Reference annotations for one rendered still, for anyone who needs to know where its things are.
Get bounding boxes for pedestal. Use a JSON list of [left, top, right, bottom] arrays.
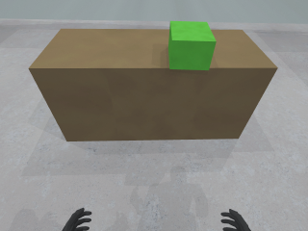
[[29, 28, 278, 141]]

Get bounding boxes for left robot hand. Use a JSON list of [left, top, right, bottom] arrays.
[[62, 208, 92, 231]]

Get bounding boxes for right robot hand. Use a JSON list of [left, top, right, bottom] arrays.
[[221, 209, 251, 231]]

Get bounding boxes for carton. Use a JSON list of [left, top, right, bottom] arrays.
[[168, 20, 217, 70]]

